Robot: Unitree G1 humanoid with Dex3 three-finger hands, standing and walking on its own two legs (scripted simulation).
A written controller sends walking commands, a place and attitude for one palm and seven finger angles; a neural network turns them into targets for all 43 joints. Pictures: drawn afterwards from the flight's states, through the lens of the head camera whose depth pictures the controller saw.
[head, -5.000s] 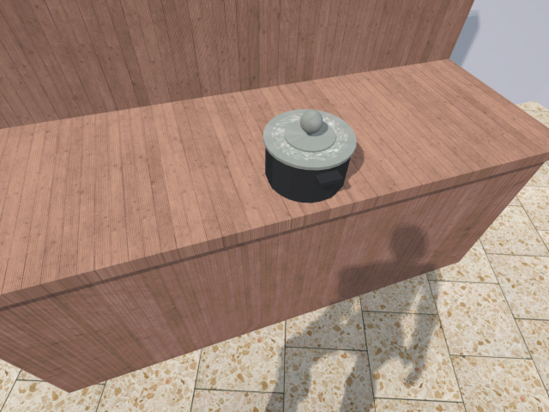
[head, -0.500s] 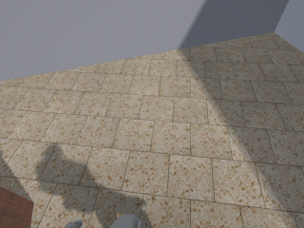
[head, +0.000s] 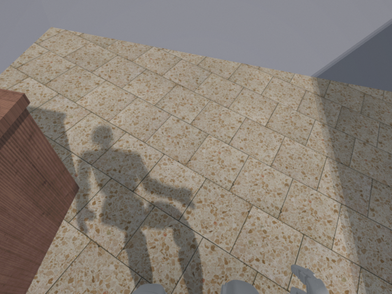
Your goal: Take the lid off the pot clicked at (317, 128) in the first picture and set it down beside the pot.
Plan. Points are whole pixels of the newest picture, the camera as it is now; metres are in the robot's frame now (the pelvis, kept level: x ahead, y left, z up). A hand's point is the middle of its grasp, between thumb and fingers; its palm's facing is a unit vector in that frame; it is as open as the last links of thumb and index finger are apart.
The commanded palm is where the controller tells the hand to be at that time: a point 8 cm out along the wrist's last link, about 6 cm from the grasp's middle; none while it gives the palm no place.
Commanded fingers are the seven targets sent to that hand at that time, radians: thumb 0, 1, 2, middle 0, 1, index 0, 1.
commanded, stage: turn to face it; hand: left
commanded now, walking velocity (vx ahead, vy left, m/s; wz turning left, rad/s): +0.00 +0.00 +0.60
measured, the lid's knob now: out of the picture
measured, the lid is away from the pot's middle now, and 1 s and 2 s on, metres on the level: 0.00 0.00 0.00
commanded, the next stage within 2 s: none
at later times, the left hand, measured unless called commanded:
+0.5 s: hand out of the picture +0.06 +0.18 -0.13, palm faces +0.29 -0.91 -0.31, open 7.4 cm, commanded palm none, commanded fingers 0.00 0.90 0.90 -0.20 -0.30 -0.20 -0.30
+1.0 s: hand out of the picture -0.06 +0.22 -0.17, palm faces +0.62 -0.75 -0.24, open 7.4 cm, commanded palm none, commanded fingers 0.00 0.90 0.90 -0.20 -0.30 -0.20 -0.30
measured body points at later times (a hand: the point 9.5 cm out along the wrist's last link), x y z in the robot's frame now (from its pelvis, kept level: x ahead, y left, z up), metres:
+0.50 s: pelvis +0.01 -0.05 +0.01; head +0.06 -0.07 +0.46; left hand +0.05 +0.22 -0.10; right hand +0.13 -0.29 -0.15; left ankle -0.01 +0.08 -0.65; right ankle +0.01 -0.15 -0.73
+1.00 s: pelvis +0.02 +0.01 +0.00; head +0.04 +0.07 +0.45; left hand -0.09 +0.26 -0.15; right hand +0.28 -0.13 -0.11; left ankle -0.01 +0.07 -0.73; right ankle +0.07 -0.15 -0.63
